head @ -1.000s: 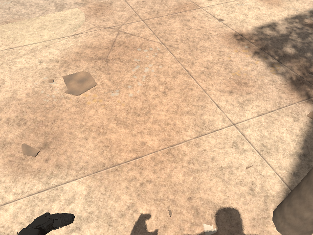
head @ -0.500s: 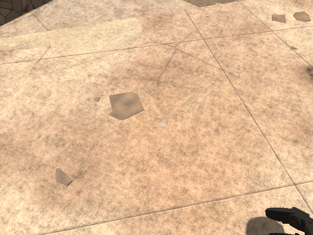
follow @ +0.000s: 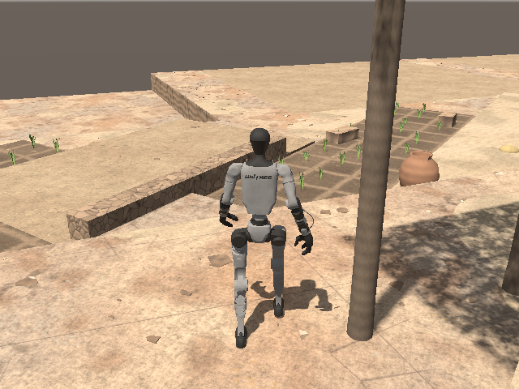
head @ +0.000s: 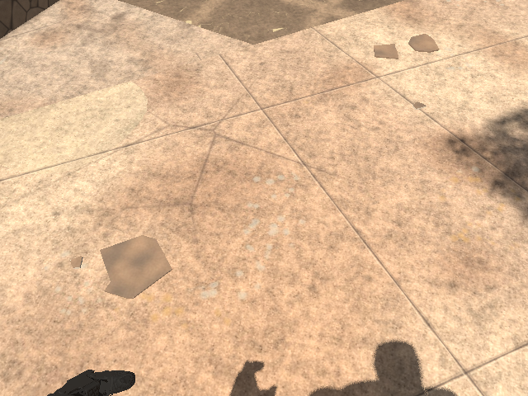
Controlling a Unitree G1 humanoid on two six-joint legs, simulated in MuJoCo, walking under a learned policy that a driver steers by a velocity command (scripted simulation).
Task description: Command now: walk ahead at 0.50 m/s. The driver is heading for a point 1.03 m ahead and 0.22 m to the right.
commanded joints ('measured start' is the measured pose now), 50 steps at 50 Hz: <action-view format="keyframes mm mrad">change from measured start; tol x32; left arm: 1 70 143 51 -42 4 -20 -1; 30 449 25 13 106 14 8 48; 50 109 103 70 -45 7 70 6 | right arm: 1 -25 -184 -43 -34 4 7 -12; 50 -242 -163 -46 -33 -3 33 -45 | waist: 1 119 120 -46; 4 184 -228 -417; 23 169 -19 62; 30 17 335 -362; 50 78 119 -34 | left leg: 1 4 261 -100 159 758 126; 2 -93 209 -60 355 748 95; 4 -683 -20 -96 944 -241 4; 25 -665 118 -53 262 327 18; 28 -300 51 11 220 284 79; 31 339 421 -742 67 -24 303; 38 -232 295 -106 -14 814 201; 50 -77 330 79 114 736 151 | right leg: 1 180 50 -48 -55 -58 -55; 4 983 -340 682 -152 -205 -309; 11 390 -170 228 -366 -48 -216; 28 580 -141 25 -22 414 -99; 30 -18 109 -28 623 -411 7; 32 -211 35 112 779 -506 -16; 50 53 -4 -32 119 -158 3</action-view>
